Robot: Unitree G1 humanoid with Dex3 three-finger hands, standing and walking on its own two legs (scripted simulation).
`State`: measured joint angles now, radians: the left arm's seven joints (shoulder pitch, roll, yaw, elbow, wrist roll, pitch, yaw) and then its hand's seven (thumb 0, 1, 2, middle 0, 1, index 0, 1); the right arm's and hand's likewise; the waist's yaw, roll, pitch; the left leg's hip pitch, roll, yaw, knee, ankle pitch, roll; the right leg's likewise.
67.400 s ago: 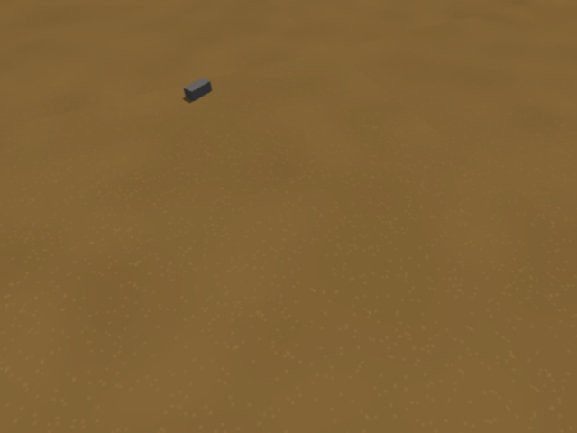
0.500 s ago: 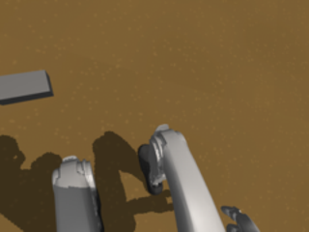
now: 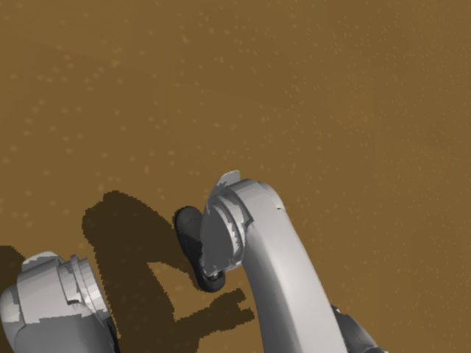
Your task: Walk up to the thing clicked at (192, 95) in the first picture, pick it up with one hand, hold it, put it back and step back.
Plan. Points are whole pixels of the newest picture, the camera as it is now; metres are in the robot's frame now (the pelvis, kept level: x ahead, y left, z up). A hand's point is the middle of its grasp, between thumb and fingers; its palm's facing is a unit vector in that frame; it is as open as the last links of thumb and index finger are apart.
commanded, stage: approach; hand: left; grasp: from above
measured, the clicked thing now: out of the picture +0.56 +0.28 -0.31
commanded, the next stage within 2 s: close in in 0.56 s
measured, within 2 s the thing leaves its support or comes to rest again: neither
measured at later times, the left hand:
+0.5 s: hand out of the picture +0.50 +0.28 -0.18, palm faces -0.52 -0.09 -0.85, open 13.3 cm
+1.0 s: hand out of the picture +0.52 +0.28 -0.19, palm faces -0.55 -0.07 -0.83, open 13.4 cm
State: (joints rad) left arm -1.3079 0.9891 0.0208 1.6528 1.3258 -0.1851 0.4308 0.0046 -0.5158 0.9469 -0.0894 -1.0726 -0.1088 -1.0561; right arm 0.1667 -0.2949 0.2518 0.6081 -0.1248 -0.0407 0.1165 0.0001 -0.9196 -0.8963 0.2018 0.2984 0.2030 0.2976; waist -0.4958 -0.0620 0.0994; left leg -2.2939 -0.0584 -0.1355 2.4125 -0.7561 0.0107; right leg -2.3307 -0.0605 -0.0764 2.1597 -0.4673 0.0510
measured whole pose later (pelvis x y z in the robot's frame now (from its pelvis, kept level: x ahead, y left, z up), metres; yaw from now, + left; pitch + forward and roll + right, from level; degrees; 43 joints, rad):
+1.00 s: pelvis -0.01 +0.01 +0.00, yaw +1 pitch +35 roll -12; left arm -1.25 0.91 -0.05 1.55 1.22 -0.16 0.21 0.00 -0.39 0.86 -0.16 -0.98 -0.18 -0.96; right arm 0.19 -0.33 0.26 0.56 -0.12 0.03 0.11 0.00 -0.91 -0.90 0.20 0.30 0.20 0.30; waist -0.42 -0.01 0.10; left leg -2.28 -0.07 -0.12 2.39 -0.71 0.04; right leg -2.29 -0.07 -0.06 2.13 -0.45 0.05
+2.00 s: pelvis -0.01 +0.01 -0.01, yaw -3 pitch +32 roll -16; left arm -1.31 1.09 -0.02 1.66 1.31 -0.21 0.42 0.00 -0.22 0.72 -0.32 -0.79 -0.32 -0.78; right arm 0.18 -0.39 0.34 0.54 -0.18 -0.11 0.15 0.00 -0.91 -0.90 0.20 0.30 0.20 0.30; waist -0.50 -0.11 0.18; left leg -2.31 -0.06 -0.19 2.47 -0.73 0.03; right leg -2.30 -0.05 -0.13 2.15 -0.44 0.06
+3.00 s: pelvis -0.01 +0.01 -0.01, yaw -4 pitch +32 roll -17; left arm -1.33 1.14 -0.02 1.65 1.29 -0.20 0.43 0.01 0.03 0.56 -0.46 -0.72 -0.48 -0.69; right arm 0.16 -0.41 0.38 0.50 -0.20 -0.11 0.16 0.00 -0.92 -0.90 0.20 0.30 0.20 0.30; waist -0.52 -0.13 0.24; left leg -2.31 -0.06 -0.21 2.47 -0.74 0.03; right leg -2.28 -0.05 -0.15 2.14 -0.44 0.06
